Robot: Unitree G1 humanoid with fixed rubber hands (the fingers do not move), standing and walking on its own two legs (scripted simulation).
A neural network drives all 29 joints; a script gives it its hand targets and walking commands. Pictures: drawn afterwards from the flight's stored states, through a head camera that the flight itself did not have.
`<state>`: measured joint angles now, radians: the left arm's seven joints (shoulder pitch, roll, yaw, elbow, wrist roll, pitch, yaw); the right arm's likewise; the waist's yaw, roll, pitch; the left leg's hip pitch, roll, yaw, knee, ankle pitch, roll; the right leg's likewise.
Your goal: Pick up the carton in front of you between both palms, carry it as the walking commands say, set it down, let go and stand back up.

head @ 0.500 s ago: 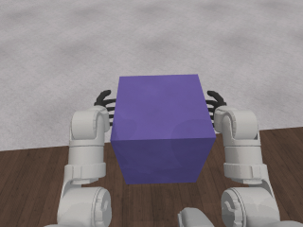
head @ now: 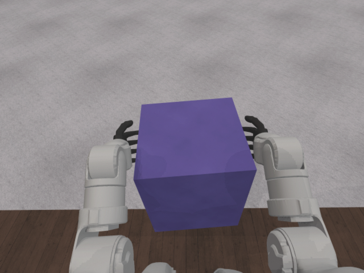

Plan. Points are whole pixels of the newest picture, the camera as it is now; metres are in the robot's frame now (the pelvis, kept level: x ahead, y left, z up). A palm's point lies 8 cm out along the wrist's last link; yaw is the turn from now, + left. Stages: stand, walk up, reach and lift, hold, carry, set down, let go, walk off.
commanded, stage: carry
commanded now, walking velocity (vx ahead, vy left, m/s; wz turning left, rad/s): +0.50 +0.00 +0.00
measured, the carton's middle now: (191, 167) +0.34 +0.01 +0.01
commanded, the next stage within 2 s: none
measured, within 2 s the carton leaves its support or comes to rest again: neither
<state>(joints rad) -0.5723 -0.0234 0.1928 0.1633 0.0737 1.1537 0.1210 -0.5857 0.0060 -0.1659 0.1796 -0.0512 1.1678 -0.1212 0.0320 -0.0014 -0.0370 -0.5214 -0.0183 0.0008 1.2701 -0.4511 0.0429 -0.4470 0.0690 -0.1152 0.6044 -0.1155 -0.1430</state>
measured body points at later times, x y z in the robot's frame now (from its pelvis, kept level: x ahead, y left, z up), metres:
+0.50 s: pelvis +0.30 +0.05 -0.04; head +0.30 +0.05 +0.41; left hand +0.67 +0.19 +0.07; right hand +0.65 -0.11 +0.07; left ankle +0.37 +0.09 -0.76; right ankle +0.15 -0.05 -0.65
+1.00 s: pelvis +0.60 +0.02 -0.07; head +0.60 +0.02 +0.38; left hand +0.96 +0.16 +0.04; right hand +0.96 -0.14 +0.03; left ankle +0.40 +0.09 -0.71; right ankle +0.70 -0.03 -0.78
